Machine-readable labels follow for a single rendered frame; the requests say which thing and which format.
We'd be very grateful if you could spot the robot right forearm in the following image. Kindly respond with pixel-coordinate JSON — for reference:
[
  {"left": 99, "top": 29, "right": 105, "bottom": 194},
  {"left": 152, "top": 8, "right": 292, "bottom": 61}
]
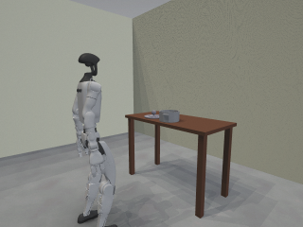
[{"left": 83, "top": 112, "right": 99, "bottom": 152}]

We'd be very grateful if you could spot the robot left upper arm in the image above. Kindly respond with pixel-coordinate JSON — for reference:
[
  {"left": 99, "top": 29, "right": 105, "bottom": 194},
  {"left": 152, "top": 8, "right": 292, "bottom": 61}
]
[{"left": 72, "top": 93, "right": 79, "bottom": 116}]

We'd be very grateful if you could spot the table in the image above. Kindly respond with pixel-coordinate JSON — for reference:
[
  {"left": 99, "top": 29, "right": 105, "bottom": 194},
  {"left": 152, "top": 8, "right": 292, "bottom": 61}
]
[{"left": 125, "top": 111, "right": 237, "bottom": 218}]

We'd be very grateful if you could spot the left robot hand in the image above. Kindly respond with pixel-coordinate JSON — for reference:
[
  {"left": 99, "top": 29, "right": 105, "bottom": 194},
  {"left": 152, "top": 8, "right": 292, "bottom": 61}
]
[{"left": 76, "top": 138, "right": 89, "bottom": 157}]

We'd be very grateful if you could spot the robot right upper arm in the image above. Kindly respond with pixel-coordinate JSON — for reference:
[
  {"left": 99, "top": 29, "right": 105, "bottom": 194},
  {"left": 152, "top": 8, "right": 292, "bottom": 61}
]
[{"left": 81, "top": 81, "right": 101, "bottom": 119}]

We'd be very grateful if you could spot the pot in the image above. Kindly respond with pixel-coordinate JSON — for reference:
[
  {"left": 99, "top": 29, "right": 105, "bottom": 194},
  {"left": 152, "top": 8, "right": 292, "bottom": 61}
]
[{"left": 159, "top": 110, "right": 180, "bottom": 123}]

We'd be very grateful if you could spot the right robot hand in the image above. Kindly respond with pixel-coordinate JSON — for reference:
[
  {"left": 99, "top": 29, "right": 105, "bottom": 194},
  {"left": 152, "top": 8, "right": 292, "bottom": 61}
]
[{"left": 89, "top": 150, "right": 105, "bottom": 178}]

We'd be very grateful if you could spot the lid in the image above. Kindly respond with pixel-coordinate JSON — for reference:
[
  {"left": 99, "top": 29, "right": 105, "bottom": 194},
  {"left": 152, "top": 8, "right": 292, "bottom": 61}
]
[{"left": 144, "top": 114, "right": 159, "bottom": 119}]

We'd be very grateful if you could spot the robot thigh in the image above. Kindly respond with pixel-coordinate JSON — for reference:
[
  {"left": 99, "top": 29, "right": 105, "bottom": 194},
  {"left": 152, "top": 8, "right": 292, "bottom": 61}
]
[
  {"left": 96, "top": 140, "right": 116, "bottom": 195},
  {"left": 80, "top": 139, "right": 101, "bottom": 183}
]

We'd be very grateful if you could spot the robot right thigh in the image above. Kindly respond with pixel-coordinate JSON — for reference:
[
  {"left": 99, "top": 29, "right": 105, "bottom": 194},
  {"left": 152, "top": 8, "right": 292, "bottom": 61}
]
[{"left": 96, "top": 140, "right": 116, "bottom": 195}]

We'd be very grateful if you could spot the robot left forearm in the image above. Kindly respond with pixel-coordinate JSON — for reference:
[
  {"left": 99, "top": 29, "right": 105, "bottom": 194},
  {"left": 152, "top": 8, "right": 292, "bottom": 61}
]
[{"left": 72, "top": 113, "right": 83, "bottom": 139}]

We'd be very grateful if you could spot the robot left thigh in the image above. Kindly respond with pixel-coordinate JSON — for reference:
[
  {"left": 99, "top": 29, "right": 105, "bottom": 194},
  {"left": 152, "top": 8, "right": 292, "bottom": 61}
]
[{"left": 80, "top": 139, "right": 101, "bottom": 183}]

